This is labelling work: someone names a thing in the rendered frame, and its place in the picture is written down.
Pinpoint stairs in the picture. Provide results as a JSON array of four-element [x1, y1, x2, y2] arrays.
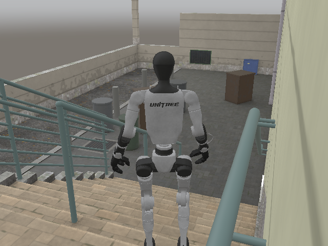
[[0, 177, 258, 246]]

